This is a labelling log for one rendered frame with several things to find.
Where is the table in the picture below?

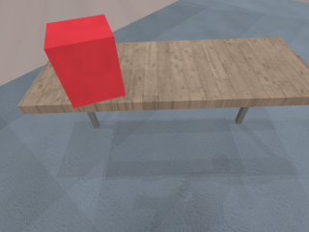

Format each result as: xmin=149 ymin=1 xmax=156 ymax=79
xmin=17 ymin=37 xmax=309 ymax=129

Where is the carton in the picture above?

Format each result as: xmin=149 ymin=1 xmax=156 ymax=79
xmin=43 ymin=14 xmax=126 ymax=108

